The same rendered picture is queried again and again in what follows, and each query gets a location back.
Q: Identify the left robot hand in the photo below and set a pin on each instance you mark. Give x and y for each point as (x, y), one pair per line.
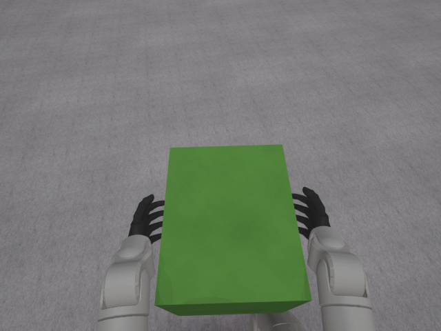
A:
(142, 218)

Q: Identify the right robot thigh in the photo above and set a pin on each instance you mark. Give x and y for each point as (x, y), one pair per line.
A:
(285, 321)

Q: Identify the right robot forearm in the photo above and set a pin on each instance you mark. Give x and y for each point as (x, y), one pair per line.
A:
(343, 290)

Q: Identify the left robot forearm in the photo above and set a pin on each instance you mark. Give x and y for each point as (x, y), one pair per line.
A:
(124, 303)

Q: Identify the carton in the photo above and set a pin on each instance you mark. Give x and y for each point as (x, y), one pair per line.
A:
(230, 242)

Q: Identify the right robot hand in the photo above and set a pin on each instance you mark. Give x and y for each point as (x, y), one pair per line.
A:
(315, 211)

